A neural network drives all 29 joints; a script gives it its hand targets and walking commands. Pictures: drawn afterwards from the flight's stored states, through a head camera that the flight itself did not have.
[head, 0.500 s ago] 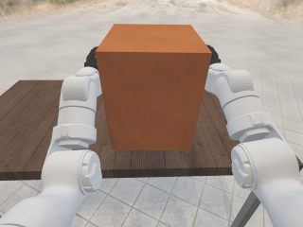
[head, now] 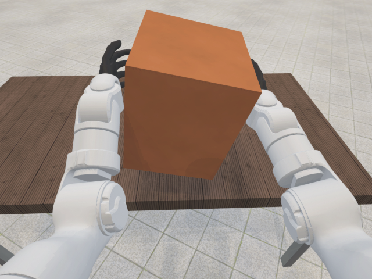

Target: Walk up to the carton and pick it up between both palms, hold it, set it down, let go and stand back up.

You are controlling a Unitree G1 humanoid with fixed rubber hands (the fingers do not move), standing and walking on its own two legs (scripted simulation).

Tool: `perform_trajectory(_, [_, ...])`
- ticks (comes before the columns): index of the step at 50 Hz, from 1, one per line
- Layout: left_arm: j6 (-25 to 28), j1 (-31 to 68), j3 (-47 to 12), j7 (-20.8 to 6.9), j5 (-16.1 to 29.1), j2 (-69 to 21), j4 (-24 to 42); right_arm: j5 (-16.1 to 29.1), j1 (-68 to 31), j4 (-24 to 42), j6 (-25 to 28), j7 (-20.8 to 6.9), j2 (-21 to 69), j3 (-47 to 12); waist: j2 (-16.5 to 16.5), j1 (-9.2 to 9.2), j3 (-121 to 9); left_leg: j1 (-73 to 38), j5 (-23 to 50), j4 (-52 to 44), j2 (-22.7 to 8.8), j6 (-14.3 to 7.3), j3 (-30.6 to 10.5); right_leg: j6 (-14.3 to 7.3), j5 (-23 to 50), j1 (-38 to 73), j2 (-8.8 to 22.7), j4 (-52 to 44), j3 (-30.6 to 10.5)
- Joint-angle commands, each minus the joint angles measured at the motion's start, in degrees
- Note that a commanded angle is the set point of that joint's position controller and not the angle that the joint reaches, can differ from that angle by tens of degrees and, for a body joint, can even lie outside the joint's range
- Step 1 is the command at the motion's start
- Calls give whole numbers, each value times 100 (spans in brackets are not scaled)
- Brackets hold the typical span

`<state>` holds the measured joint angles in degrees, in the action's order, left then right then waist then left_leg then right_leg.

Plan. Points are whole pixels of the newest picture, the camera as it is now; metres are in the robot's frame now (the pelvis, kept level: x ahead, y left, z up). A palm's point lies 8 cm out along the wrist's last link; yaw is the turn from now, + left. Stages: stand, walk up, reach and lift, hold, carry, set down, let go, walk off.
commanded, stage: set down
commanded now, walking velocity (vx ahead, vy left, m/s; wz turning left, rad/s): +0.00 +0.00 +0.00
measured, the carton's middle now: (181, 100) +0.43 +0.03 +0.20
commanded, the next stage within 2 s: none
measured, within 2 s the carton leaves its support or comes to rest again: neither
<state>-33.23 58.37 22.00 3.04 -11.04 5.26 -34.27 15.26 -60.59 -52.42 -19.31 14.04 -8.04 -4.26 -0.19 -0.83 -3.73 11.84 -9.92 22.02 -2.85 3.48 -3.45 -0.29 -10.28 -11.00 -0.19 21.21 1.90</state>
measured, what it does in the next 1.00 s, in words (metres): stands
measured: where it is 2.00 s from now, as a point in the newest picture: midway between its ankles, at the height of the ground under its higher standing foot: outside the picture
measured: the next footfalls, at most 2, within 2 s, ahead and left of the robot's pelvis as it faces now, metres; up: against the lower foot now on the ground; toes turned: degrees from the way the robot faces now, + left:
none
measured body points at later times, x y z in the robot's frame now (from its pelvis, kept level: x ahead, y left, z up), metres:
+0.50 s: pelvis +0.00 +0.00 +0.00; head -0.02 +0.01 +0.45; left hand +0.43 +0.16 +0.23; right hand +0.44 -0.13 +0.21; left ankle +0.01 +0.16 -0.75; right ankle +0.01 -0.11 -0.75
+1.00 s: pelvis +0.01 +0.00 +0.00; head +0.01 +0.00 +0.45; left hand +0.45 +0.16 +0.21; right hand +0.46 -0.14 +0.19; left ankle +0.01 +0.16 -0.75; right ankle +0.01 -0.11 -0.75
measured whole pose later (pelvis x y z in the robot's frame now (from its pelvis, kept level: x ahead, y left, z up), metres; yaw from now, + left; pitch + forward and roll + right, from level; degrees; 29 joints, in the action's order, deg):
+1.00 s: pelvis +0.01 +0.00 +0.00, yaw +0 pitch +1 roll +0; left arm -25.7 56.4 21.7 8.3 -12.6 0.3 -37.5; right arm 15.3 -60.1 -58.8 -11.7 8.8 -9.3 1.9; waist -0.2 -0.2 -1.6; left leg 11.7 -10.4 21.1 -2.9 3.5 -3.5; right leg -0.3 -10.6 -11.1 -0.2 20.7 1.9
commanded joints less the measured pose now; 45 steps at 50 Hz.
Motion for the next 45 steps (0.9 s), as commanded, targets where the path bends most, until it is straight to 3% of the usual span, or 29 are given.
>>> perform_trajectory(1, [246, 3704, -2613, -387, 854, -4405, 1313, 904, -5605, 3560, 638, -521, 4164, -1482, 5, 57, -4292, -1934, 3043, 458, 703, 48, 212, 358, 3008, 1812, -541, -440, 143])
perform_trajectory(3, [246, 3792, -2585, -378, 790, -4392, 1374, 823, -5585, 3349, 641, -571, 4210, -1357, 12, 82, -4179, -1901, 2823, 387, 675, 28, 214, 342, 2526, 1583, -560, -492, 181])
perform_trajectory(7, [312, 3894, -2574, -303, 820, -4406, 1325, 818, -5577, 3085, 698, -652, 4152, -1261, -145, 139, -4237, -2018, 2995, 455, 642, 114, 244, 303, 2612, 1463, -567, -485, 190])
perform_trajectory(11, [429, 4043, -2376, -257, 767, -4378, 892, 598, -5768, 2693, 752, -801, 4078, -982, -173, 233, -4017, -1878, 2456, 311, 596, 58, 260, 249, 1854, 1162, -551, -577, 196])
perform_trajectory(16, [498, 3801, -1966, -273, 501, -4200, 336, 290, -5346, 1665, 747, -1049, 3860, -539, -177, 317, -3356, -1678, 1964, 36, 526, -14, 349, 184, 1135, 897, -502, -694, 210])
perform_trajectory(17, [512, 3766, -1903, -270, 485, -4060, 111, 201, -5309, 1384, 728, -1090, 3715, -430, -58, 276, -3089, -1541, 1822, -26, 522, -41, 319, 216, 1066, 832, -506, -718, 226])
perform_trajectory(23, [684, 3781, -1836, -183, 457, -4114, 191, 166, -5710, 1648, 930, -1235, 3724, -524, -2, 537, -3476, -1592, 2032, 8, 505, -71, 370, 222, 1285, 932, -497, -614, 204])
perform_trajectory(25, [812, 4033, -1961, -95, 583, -4211, 371, 160, -5854, 1753, 1039, -1268, 3762, -560, -3, 574, -3849, -1717, 2212, 64, 481, -60, 359, 220, 1418, 923, -499, -573, 226])
perform_trajectory(26, [859, 4070, -2075, -62, 584, -4301, 389, 117, -5783, 1752, 1074, -1268, 3782, -560, -61, 472, -3939, -1809, 2217, 94, 469, -20, 341, 188, 1411, 815, -510, -570, 245])
perform_trajectory(27, [909, 4073, -2116, -19, 615, -4338, 396, 116, -5827, 1701, 1101, -1295, 3753, -552, -79, 497, -4025, -1856, 2319, 141, 446, 16, 333, 186, 1444, 779, -524, -554, 268])
perform_trajectory(29, [941, 3997, -1983, -3, 560, -4299, 206, 68, -5676, 1505, 1120, -1365, 3698, -470, -41, 543, -3828, -1772, 2201, 71, 427, -7, 368, 165, 1303, 757, -515, -575, 263])
perform_trajectory(30, [936, 3851, -1999, 1, 490, -4245, 96, -5, -5539, 1277, 1110, -1369, 3608, -344, -75, 463, -3644, -1705, 2108, 53, 420, -2, 335, 173, 1264, 689, -503, -594, 262])
perform_trajectory(32, [907, 3808, -1776, 1, 366, -4110, -3, -20, -5498, 1177, 1104, -1429, 3519, -325, -7, 628, -3495, -1621, 1929, -53, 409, -59, 398, 183, 1118, 731, -485, -607, 235])
perform_trajectory(33, [922, 3752, -1806, 18, 386, -4120, 15, -43, -5451, 1183, 1127, -1449, 3510, -294, 7, 578, -3504, -1626, 1990, -33, 409, -49, 393, 194, 1212, 771, -483, -596, 253])
perform_trajectory(36, [953, 3608, -1781, 33, 361, -4073, 55, 37, -5410, 1160, 1137, -1470, 3499, -448, 50, 726, -3568, -1594, 2225, -1, 401, -49, 401, 209, 1459, 863, -495, -539, 223])
perform_trajectory(45, [1171, 3734, -1926, 157, 413, -4171, 270, 33, -5432, 1279, 1334, -1521, 3491, -520, 16, 839, -4065, -1810, 2808, 148, 342, 33, 435, 182, 1862, 744, -536, -459, 260])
